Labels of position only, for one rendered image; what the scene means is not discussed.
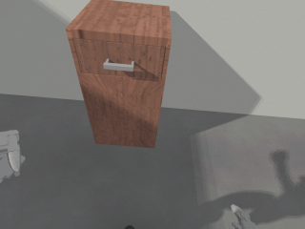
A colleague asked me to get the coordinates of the cabinet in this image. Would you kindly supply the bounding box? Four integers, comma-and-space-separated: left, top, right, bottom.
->
66, 0, 172, 148

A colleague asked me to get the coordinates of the left robot hand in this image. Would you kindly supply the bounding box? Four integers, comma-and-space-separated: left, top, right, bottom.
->
0, 130, 26, 183

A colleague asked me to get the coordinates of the drawer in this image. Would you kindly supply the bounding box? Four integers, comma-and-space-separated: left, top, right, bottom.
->
73, 38, 165, 80

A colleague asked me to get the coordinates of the handle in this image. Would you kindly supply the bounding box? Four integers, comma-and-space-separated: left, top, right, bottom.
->
103, 58, 134, 72

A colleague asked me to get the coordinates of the right robot hand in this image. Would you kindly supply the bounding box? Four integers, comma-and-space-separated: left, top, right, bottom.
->
229, 204, 257, 229

